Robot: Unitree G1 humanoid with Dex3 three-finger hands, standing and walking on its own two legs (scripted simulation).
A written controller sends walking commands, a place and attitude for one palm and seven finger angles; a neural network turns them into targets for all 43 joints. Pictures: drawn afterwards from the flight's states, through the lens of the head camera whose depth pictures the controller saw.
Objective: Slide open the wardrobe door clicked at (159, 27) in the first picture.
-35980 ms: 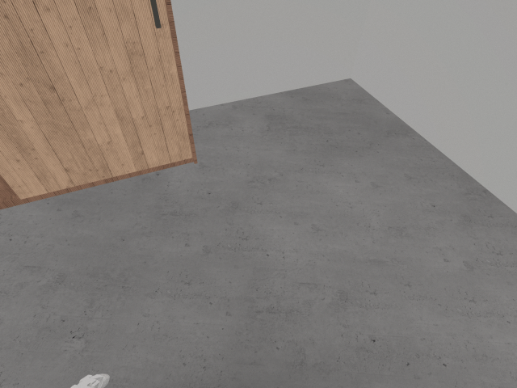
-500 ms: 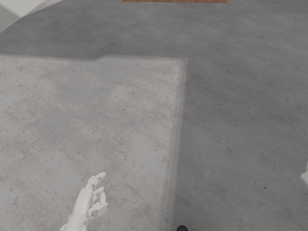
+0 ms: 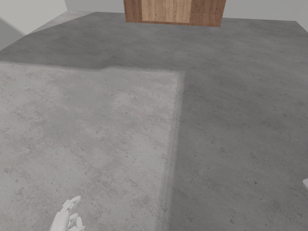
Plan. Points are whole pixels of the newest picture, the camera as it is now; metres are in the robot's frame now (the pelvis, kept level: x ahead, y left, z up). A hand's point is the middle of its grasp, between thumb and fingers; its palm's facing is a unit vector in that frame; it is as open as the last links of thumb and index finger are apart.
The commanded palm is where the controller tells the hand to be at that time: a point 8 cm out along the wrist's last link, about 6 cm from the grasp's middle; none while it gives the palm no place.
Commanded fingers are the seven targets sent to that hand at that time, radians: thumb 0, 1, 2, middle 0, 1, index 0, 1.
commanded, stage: stop stepping back and stand still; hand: right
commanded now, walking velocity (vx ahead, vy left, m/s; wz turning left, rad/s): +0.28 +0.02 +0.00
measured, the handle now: out of the picture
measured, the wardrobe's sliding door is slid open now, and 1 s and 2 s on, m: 0.54 0.54 0.54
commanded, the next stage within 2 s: let the arm hang, fingers relaxed in 0.26 s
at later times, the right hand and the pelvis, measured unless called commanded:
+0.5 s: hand (275, 211) +0.21 -0.27 -0.02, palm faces +0.16 +0.91 -0.39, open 7.4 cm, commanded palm none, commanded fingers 0.00 -0.90 -0.90 0.20 0.30 0.20 0.30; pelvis -0.01 -0.03 -0.02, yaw -2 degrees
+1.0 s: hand out of the picture -0.02 -0.20 -0.17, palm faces +0.02 +0.98 -0.20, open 7.3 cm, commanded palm none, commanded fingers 0.00 -0.90 -0.90 0.20 0.30 0.20 0.30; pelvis -0.01 -0.02 +0.01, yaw +0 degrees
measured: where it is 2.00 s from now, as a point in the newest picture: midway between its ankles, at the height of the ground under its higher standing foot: outside the picture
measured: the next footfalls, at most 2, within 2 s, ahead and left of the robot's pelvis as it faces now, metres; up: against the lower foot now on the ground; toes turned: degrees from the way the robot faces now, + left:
right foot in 0.40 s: +0.06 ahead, -0.12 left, +0.00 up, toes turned -3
left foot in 0.64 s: +0.06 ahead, +0.10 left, +0.00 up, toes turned +0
